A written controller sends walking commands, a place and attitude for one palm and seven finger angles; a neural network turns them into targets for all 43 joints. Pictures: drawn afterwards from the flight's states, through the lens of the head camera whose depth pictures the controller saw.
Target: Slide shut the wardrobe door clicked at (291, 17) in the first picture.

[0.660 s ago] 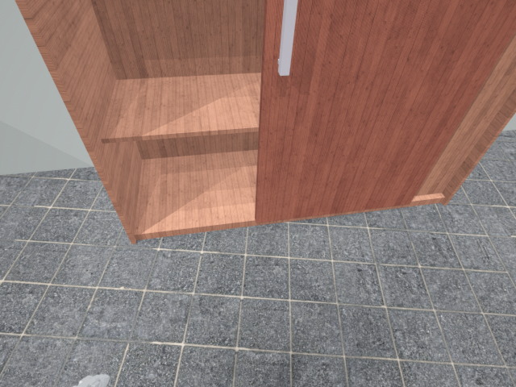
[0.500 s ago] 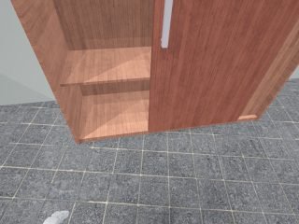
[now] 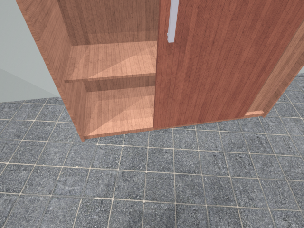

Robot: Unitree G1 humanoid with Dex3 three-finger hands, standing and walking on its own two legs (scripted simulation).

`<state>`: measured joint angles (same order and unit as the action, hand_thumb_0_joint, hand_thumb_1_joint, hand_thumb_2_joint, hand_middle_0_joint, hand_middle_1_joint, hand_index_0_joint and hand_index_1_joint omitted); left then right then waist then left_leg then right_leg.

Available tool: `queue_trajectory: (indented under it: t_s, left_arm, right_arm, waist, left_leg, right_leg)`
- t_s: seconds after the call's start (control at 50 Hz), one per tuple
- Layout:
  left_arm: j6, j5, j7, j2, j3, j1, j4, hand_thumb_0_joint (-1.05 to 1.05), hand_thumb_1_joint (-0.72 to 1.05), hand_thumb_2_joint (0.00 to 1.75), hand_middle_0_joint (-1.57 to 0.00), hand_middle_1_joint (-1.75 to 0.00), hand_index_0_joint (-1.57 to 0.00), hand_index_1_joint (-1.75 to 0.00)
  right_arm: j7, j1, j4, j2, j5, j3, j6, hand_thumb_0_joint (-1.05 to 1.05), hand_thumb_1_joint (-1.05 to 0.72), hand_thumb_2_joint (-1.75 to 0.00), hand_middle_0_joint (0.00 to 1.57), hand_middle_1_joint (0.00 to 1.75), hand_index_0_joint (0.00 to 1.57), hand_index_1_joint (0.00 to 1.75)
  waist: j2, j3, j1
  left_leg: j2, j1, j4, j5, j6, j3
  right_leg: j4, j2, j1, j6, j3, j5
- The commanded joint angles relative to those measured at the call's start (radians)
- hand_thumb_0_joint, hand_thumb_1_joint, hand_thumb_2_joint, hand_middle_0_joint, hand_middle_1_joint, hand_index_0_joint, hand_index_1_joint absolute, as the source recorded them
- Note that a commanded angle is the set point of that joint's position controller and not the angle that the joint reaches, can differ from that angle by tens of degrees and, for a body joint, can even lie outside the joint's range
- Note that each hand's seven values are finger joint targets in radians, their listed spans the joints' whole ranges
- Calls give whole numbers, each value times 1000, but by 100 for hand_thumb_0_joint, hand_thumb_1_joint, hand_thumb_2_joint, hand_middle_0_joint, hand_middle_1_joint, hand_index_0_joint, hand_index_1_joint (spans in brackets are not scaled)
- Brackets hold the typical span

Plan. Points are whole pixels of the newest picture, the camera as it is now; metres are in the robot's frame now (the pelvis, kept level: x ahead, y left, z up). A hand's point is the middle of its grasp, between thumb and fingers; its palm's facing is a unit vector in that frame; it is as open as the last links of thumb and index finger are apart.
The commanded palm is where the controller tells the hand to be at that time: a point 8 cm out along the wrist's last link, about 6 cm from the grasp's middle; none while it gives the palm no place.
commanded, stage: stand and wait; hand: right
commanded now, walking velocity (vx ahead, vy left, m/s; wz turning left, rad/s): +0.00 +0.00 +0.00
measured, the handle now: (172, 10) +0.94 -0.03 +0.18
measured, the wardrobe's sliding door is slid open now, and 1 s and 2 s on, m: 0.56 0.56 0.56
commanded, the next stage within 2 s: look at it before walking up in 0.16 s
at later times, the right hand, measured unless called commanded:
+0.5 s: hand out of the picture +0.09 -0.25 -0.15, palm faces -0.03 +0.94 -0.33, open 7.4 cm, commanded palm none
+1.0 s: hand out of the picture +0.08 -0.26 -0.15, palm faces -0.02 +0.94 -0.34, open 7.4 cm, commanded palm none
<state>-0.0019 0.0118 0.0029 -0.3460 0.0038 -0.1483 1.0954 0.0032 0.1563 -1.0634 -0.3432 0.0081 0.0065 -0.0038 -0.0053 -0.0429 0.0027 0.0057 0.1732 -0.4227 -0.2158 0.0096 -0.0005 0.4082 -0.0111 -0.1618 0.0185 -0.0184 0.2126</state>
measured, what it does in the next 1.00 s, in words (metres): stands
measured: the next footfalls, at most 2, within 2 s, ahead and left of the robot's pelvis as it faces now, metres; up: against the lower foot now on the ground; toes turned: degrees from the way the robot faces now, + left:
none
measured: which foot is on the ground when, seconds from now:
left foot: down 0.00-1.00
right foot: down 0.00-1.00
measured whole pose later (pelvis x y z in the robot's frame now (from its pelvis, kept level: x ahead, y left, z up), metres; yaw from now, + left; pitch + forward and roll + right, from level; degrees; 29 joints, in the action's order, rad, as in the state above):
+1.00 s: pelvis +0.00 -0.01 +0.00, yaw +1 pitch -2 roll +0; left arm 0.01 0.01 0.01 -0.34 0.00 -0.11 1.10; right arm 0.00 0.15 -1.07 -0.34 0.01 0.00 0.00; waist -0.01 -0.04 -0.01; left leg 0.00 0.14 -0.37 -0.20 0.00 0.01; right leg 0.36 -0.01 -0.13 0.01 -0.01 0.20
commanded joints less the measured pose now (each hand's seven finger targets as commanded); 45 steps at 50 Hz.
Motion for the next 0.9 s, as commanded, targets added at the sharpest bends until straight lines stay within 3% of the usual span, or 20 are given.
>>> queue_trajectory:
  t_s: [0.0,0.3,0.42,0.58,0.88]
  left_arm:
    - [31,-2,8,-194,-39,65,-68,0,90,90,-20,-30,-20,-30]
    - [33,-2,7,-194,-40,67,-56,0,90,90,-20,-30,-20,-30]
    - [36,-4,9,-197,-42,74,-58,0,90,90,-20,-30,-20,-30]
    - [35,-4,11,-199,-40,81,-57,0,90,90,-20,-30,-20,-30]
    - [35,-5,11,-202,-39,82,-55,0,90,90,-20,-30,-20,-30]
  right_arm:
    - [-14,-63,67,-208,0,-45,32,0,-90,-90,20,30,20,30]
    - [-14,-67,61,-206,2,-45,33,0,-90,-90,20,30,20,30]
    - [-16,-64,62,-205,2,-44,35,0,-90,-90,20,30,20,30]
    - [-15,-68,56,-204,3,-44,33,0,-90,-90,20,30,20,30]
    - [-15,-62,52,-208,3,-44,34,0,-90,-90,20,30,20,30]
  waist:
    - [15,66,-3]
    - [18,60,-4]
    - [2,97,-3]
    - [0,70,-4]
    - [15,86,-2]
  left_leg:
    - [-125,-11,98,45,29,122]
    - [-125,-8,110,42,24,119]
    - [-125,-36,88,150,24,106]
    - [-125,-35,100,139,20,99]
    - [-125,-46,111,167,21,107]
  right_leg:
    - [-70,-93,-4,-44,-86,-85]
    - [-83,-96,1,-43,-91,-90]
    - [-74,-103,33,-45,-92,-172]
    - [-94,-103,28,-44,-94,-160]
    - [-100,-107,58,-42,-89,-175]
